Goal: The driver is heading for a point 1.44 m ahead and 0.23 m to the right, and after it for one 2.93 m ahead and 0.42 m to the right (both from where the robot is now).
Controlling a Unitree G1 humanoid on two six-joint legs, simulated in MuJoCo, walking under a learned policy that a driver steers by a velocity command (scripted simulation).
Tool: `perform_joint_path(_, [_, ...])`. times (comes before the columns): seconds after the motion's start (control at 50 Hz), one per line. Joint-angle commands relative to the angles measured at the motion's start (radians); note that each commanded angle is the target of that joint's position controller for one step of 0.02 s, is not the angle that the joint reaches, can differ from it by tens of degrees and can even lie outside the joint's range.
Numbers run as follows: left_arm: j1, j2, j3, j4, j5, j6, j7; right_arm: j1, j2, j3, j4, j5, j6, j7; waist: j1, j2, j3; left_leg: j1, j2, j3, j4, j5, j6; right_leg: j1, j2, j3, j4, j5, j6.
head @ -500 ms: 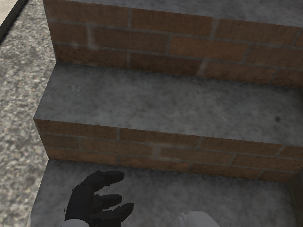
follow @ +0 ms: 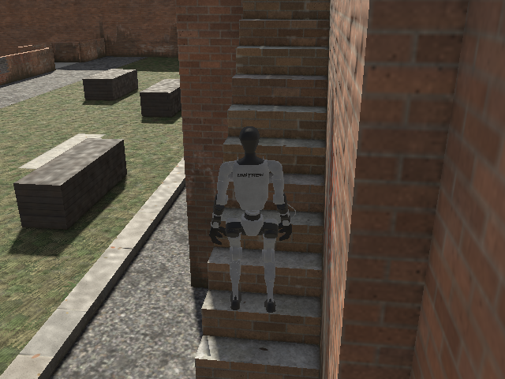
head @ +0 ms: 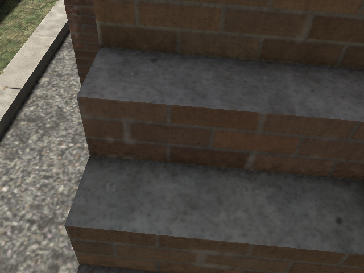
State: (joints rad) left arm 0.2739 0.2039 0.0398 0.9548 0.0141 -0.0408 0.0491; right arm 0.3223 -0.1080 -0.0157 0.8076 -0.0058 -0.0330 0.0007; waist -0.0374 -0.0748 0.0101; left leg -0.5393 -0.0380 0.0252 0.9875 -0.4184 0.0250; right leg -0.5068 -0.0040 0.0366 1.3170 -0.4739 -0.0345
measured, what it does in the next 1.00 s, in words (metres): steps on the spot: right foot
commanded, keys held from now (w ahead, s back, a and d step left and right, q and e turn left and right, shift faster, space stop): no key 1.00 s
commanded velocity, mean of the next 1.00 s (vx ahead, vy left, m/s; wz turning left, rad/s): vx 0.06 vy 0.00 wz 0.00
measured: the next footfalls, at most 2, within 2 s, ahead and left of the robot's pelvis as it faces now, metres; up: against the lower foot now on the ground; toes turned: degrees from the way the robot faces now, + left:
right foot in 0.20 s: +0.08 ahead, -0.12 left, +0.00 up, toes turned +3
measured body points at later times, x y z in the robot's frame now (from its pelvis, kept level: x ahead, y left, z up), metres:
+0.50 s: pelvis +0.04 -0.05 +0.07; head +0.05 -0.07 +0.52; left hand +0.10 +0.17 -0.06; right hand +0.09 -0.27 -0.08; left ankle +0.08 +0.11 -0.67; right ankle +0.03 -0.12 -0.67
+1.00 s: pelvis +0.03 -0.03 +0.07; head +0.05 -0.04 +0.52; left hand +0.08 +0.19 -0.07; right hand +0.05 -0.26 -0.08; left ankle +0.08 +0.12 -0.67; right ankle +0.03 -0.12 -0.67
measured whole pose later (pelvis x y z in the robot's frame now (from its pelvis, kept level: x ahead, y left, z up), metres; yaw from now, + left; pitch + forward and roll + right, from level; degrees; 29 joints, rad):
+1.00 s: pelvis +0.03 -0.03 +0.07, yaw +0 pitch -1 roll +0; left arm 0.31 0.14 0.00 0.93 -0.01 -0.03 0.06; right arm 0.34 -0.17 -0.03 0.93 -0.01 -0.03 0.00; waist -0.03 0.02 0.05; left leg -0.22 0.05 -0.01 0.38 -0.14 -0.03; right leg -0.17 0.06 0.01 0.41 -0.22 -0.06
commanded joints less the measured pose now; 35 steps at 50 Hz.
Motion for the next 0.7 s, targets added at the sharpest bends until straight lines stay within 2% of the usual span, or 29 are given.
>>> perform_joint_path(0.02, [-0.038,0.101,0.025,-0.167,0.008,0.003,-0.019,-0.051,-0.226,-0.052,-0.034,-0.015,-0.017,0.012,0.069,0.144,0.048,0.016,0.347,-0.748,-0.827,-0.404,0.224,-0.138,0.039,0.041,0.386,0.118,0.051])
perform_joint_path(0.04, [-0.019,0.067,0.012,-0.179,0.006,0.005,-0.015,-0.055,-0.209,-0.045,-0.021,-0.01,-0.034,0.006,0.08,0.11,0.071,0.01,0.325,-0.631,-0.78,-0.281,0.197,-0.115,0.013,0.068,0.326,0.104,0.039])
perform_joint_path(0.06, [0.01,0.053,0.002,-0.189,0.005,0.01,-0.017,-0.08,-0.195,-0.039,-0.014,-0.01,-0.046,-0.008,0.091,0.102,0.099,0.026,0.283,-0.511,-0.751,-0.202,0.157,-0.1,-0.02,0.078,0.142,0.07,0.027])
perform_joint_path(0.08, [0.021,0.036,-0.011,-0.19,-0.011,0.014,-0.022,-0.081,-0.182,-0.032,0.003,-0.017,-0.054,-0.02,0.098,0.098,0.103,0.047,0.245,-0.412,-0.738,-0.109,0.132,-0.032,-0.026,0.064,-0.069,0.038,0.011])
perform_joint_path(0.1, [0.039,0.023,-0.025,-0.193,-0.03,0.017,-0.025,-0.061,-0.169,-0.024,0.013,-0.017,-0.052,-0.029,0.088,0.112,0.098,0.084,0.2,-0.307,-0.728,0.064,0.113,0.072,-0.015,0.028,-0.332,-0.035,-0.002])
perform_joint_path(0.12, [0.038,0.009,-0.038,-0.192,-0.052,0.022,-0.022,0.001,-0.194,-0.033,0.041,-0.016,-0.032,-0.034,0.059,0.18,0.081,0.193,0.163,-0.226,-0.726,0.245,0.109,0.131,0.005,-0.017,-0.58,-0.139,-0.016])
perform_joint_path(0.14, [0.024,0.01,-0.049,-0.188,-0.06,0.022,-0.013,0.059,-0.219,-0.041,0.064,-0.019,-0.009,-0.042,0.027,0.231,0.073,0.334,0.142,-0.221,-0.711,0.403,0.116,0.131,0.014,-0.043,-0.784,-0.097,-0.018])
perform_joint_path(0.16, [0.091,0.008,-0.049,-0.151,-0.07,0.014,-0.003,0.078,-0.206,-0.035,0.058,-0.025,0.004,-0.046,0.043,0.274,0.029,0.396,0.161,-0.24,-0.674,0.531,0.101,0.246,-0.023,0.003,-0.988,0.118,-0.026])
perform_joint_path(0.18, [0.136,-0.001,-0.055,-0.096,-0.046,0.002,0.007,0.082,-0.122,-0.023,0.076,0.013,0.005,-0.019,0.003,0.183,-0.01,0.403,0.119,-0.17,-0.591,0.615,0.085,0.32,0.004,-0.017,-0.917,0.378,-0.026])
perform_joint_path(0.2, [0.153,0.009,-0.056,-0.085,-0.031,-0.009,0.01,0.07,-0.096,-0.013,0.044,0.015,-0.019,0.001,0.018,0.067,-0.057,0.331,0.129,-0.147,-0.551,0.446,0.051,0.42,-0.097,0.102,-0.937,0.66,-0.031])
perform_joint_path(0.22, [0.081,0.029,-0.059,-0.115,-0.015,-0.014,0.01,0.124,-0.089,-0.014,0.053,0.022,-0.027,0.019,-0.027,-0.054,-0.065,0.271,0.124,-0.135,-0.581,0.207,0.038,0.43,-0.137,0.138,-0.898,0.762,-0.056])
perform_joint_path(0.24, [0.024,0.025,-0.057,-0.138,-0.004,-0.016,0.006,0.13,-0.103,-0.008,0.062,0.015,-0.029,0.021,-0.03,-0.092,-0.029,0.268,0.133,-0.118,-0.627,0.19,0.032,0.377,-0.144,0.14,-0.887,0.66,-0.07])
perform_joint_path(0.26, [0.022,0.019,-0.059,-0.133,-0.006,-0.019,0.0,0.096,-0.129,-0.008,0.058,0.008,-0.028,0.022,-0.011,-0.045,0.014,0.269,0.128,-0.121,-0.631,0.228,0.03,0.355,-0.129,0.127,-0.911,0.551,-0.062])
perform_joint_path(0.28, [0.033,0.036,-0.055,-0.127,-0.015,-0.022,-0.002,0.072,-0.148,-0.008,0.054,0.006,-0.024,0.02,0.001,-0.001,0.021,0.28,0.127,-0.116,-0.627,0.249,0.028,0.351,-0.121,0.128,-0.932,0.51,-0.057])
perform_joint_path(0.3, [0.038,0.041,-0.051,-0.125,-0.023,-0.023,0.009,0.048,-0.146,-0.008,0.046,0.0,-0.019,0.018,0.014,0.013,0.005,0.296,0.129,-0.099,-0.621,0.279,0.023,0.366,-0.124,0.133,-0.95,0.558,-0.063])
perform_joint_path(0.32, [0.053,0.045,-0.049,-0.119,-0.021,-0.021,0.012,0.062,-0.146,-0.008,0.051,0.006,-0.018,0.023,0.011,0.034,-0.007,0.298,0.126,-0.096,-0.62,0.292,0.02,0.391,-0.128,0.131,-0.938,0.642,-0.067])
perform_joint_path(0.38, [0.081,0.031,-0.048,-0.102,-0.019,-0.02,0.01,0.076,-0.153,-0.011,0.06,0.015,-0.012,0.019,0.014,0.039,-0.022,0.302,0.132,-0.09,-0.62,0.262,0.01,0.419,-0.137,0.142,-0.938,0.714,-0.057])
perform_joint_path(0.4, [0.057,0.038,-0.044,-0.108,-0.028,-0.014,0.008,0.06,-0.15,-0.019,0.065,0.015,-0.004,0.012,0.006,0.031,0.011,0.295,0.14,-0.088,-0.634,0.259,0.008,0.388,-0.136,0.156,-0.962,0.653,-0.043])
perform_joint_path(0.42, [0.052,0.012,-0.048,-0.106,-0.031,-0.009,0.017,0.058,-0.145,-0.02,0.065,0.008,0.001,-0.001,0.005,0.027,0.019,0.302,0.139,-0.088,-0.633,0.258,0.011,0.371,-0.137,0.164,-0.983,0.603,-0.034])
perform_joint_path(0.48, [0.077,-0.01,-0.05,-0.089,-0.033,-0.005,0.024,0.062,-0.129,-0.024,0.078,0.009,0.009,-0.012,0.007,0.008,0.036,0.302,0.143,-0.09,-0.633,0.26,0.011,0.366,-0.132,0.167,-1.011,0.551,-0.026])
perform_joint_path(0.7, [0.094,-0.008,-0.038,-0.058,-0.03,0.004,0.026,0.064,-0.122,-0.031,0.099,0.004,0.008,-0.018,0.011,0.04,0.052,0.287,0.151,-0.088,-0.656,0.264,0.016,0.373,-0.115,0.152,-1.023,0.462,-0.04])
Keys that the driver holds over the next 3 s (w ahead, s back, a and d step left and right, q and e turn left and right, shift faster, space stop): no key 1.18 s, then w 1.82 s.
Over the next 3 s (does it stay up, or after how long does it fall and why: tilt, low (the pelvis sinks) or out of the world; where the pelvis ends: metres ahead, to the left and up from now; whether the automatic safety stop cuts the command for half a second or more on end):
stays up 0.10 -0.02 0.07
